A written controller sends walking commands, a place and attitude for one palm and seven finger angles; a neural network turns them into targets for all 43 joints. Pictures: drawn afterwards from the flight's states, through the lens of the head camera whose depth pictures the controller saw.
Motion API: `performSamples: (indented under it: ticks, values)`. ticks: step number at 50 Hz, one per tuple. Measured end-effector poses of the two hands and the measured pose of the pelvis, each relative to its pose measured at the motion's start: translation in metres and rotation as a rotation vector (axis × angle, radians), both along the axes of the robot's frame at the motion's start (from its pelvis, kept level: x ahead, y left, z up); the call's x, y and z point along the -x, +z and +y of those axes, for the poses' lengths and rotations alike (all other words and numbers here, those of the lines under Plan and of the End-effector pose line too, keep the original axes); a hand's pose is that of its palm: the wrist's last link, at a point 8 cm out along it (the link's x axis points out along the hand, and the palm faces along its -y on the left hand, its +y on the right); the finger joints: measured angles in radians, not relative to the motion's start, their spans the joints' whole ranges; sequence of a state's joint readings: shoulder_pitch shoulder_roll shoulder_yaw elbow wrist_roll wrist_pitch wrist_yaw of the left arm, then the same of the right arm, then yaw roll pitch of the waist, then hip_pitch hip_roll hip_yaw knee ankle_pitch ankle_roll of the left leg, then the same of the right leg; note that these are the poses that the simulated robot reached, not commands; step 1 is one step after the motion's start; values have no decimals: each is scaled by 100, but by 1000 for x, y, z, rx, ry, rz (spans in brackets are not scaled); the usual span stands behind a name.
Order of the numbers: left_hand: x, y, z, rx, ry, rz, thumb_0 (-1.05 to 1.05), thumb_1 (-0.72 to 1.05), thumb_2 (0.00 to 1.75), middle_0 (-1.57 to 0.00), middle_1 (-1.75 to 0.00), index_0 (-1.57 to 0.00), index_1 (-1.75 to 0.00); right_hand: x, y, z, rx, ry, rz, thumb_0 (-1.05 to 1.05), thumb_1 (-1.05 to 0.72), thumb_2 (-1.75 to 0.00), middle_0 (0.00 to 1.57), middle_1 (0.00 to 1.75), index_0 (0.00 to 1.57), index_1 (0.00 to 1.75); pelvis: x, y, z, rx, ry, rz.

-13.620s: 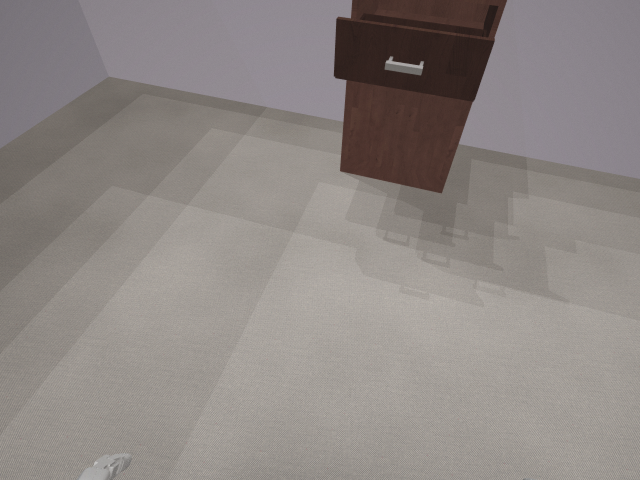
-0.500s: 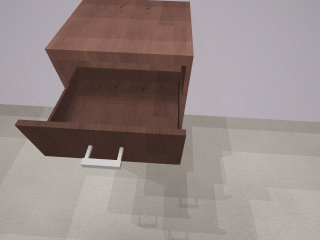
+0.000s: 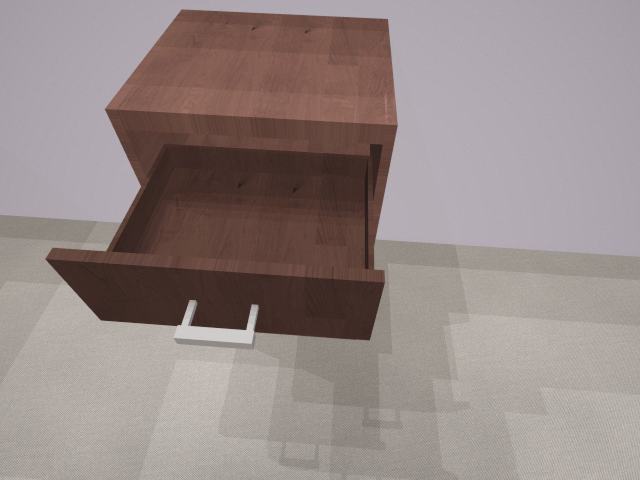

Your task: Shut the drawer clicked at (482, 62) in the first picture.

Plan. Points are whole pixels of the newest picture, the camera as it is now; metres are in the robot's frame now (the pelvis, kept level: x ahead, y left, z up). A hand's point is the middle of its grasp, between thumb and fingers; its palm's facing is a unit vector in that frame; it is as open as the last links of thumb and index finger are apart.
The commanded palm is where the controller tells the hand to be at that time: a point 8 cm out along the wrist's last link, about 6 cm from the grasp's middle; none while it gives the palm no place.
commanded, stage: raise the hand and make a fist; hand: left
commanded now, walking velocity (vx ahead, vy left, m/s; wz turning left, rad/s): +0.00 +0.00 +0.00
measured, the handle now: (219, 323) +0.33 +0.18 -0.05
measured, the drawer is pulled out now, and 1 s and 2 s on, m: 0.29 0.29 0.29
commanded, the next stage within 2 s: bring the fist close to the handle in 1.92 s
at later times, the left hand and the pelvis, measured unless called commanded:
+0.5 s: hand out of the picture +0.10 +0.16 -0.06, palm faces +0.11 -0.99 -0.03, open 5.6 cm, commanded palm +0.11 +0.21 -0.03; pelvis -0.07 -0.03 -0.08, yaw +0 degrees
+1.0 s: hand (181, 448) +0.15 +0.17 +0.00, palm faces +0.06 -1.00 -0.07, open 3.3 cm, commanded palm +0.11 +0.21 +0.01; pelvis -0.03 -0.02 -0.06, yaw -1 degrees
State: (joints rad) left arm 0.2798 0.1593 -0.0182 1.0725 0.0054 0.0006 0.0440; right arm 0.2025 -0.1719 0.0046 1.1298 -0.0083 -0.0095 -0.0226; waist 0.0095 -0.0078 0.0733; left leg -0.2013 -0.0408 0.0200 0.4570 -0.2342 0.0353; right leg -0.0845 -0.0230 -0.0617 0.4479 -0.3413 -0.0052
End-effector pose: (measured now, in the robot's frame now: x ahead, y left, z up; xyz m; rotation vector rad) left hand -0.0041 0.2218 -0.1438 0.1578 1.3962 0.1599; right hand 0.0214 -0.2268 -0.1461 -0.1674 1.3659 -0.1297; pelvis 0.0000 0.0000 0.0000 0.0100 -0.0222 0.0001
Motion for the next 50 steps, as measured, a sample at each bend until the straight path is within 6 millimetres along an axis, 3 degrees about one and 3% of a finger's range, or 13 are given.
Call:
performSamples:
  ticks: [3,7,10,13,16,19,23,26,32,36,39,45,50]
  values:
    - [-7,5,1,4,47,-55,0,91,90,-20,-30,-21,-30,-1,2,-1,6,-6,-34,0,-92,-90,20,30,20,30,2,-1,1,9,0,11]
    - [-84,72,18,-96,78,-578,2,94,89,-22,-32,-22,-32,-27,16,-6,32,7,-316,1,-92,-90,20,30,20,30,7,-4,0,-17,-9,23]
    - [-141,124,10,-82,20,-929,2,94,90,-25,-35,-25,-36,-53,22,-13,32,23,-497,1,-91,-90,20,30,20,30,17,-11,-1,-14,9,45]
    - [-171,154,-8,10,-65,-1209,1,93,90,-29,-40,-29,-40,-78,31,-23,45,36,-636,1,-91,-90,20,30,20,30,29,-22,-5,-1,-3,98]
    - [-166,150,-29,154,-153,-1372,1,93,90,-33,-45,-34,-45,-98,42,-35,65,50,-743,1,-91,-90,20,30,20,30,41,-38,-14,-3,-24,149]
    - [-137,119,-38,232,-192,-1346,0,92,90,-39,-51,-40,-51,-113,49,-47,92,85,-819,1,-91,-90,20,30,20,30,53,-54,-22,-2,-26,175]
    - [-91,83,-24,163,-111,-1219,1,91,90,-48,-59,-48,-60,-128,47,-55,126,135,-870,1,-91,-90,20,30,20,30,64,-73,-30,9,-11,193]
    - [-74,92,-7,34,-55,-1275,2,90,90,-54,-66,-54,-66,-132,37,-51,123,161,-881,1,-91,-90,20,30,20,30,68,-83,-34,25,4,202]
    - [-105,140,-19,54,-190,-1545,2,91,90,-65,-79,-65,-79,-115,4,-30,43,170,-831,1,-91,-90,20,30,20,30,71,-91,-38,53,22,197]
    - [-148,129,-42,223,-335,-1383,1,90,90,-73,-87,-73,-88,-90,-9,-23,5,91,-746,1,-90,-90,20,30,20,30,66,-85,-36,41,9,195]
    - [-165,119,-41,255,-274,-1230,1,90,90,-79,-94,-79,-94,-71,-9,-27,13,10,-676,1,-90,-90,21,30,21,30,57,-74,-34,22,-7,190]
    - [-155,147,-6,58,-95,-1278,2,90,90,-91,-107,-91,-107,-56,-1,-42,68,-51,-584,1,-90,-90,20,30,20,30,34,-58,-26,7,-29,197]
    - [-133,153,-3,67,-149,-1307,1,91,90,-100,-118,-101,-118,-75,5,-47,98,13,-600,1,-90,-90,20,30,20,30,29,-58,-16,22,-11,212]
